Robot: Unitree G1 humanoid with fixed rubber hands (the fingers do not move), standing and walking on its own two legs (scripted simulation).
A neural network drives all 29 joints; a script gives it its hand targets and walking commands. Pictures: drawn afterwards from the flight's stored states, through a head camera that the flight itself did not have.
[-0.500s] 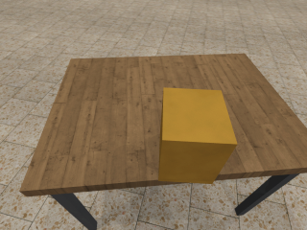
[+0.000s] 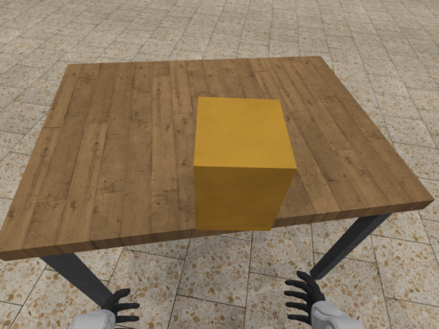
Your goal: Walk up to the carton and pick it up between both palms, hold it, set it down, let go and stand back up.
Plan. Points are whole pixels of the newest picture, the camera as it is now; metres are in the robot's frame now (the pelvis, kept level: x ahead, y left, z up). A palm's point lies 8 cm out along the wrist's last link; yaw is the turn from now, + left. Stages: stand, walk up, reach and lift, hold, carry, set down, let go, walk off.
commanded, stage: reach and lift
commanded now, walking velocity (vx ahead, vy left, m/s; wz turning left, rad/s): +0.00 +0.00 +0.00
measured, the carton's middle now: (236, 167) +0.41 -0.04 +0.05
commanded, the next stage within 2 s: none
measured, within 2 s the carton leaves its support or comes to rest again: neither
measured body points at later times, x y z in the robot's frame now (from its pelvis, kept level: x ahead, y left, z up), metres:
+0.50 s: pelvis +0.00 -0.05 +0.01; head +0.02 -0.04 +0.46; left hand +0.16 +0.20 -0.07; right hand +0.15 -0.20 -0.06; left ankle +0.02 +0.10 -0.73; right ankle +0.04 -0.13 -0.73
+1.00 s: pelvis +0.05 -0.01 +0.02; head +0.06 +0.00 +0.47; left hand +0.21 +0.20 -0.03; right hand +0.20 -0.19 -0.03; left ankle +0.02 +0.11 -0.73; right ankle +0.04 -0.13 -0.73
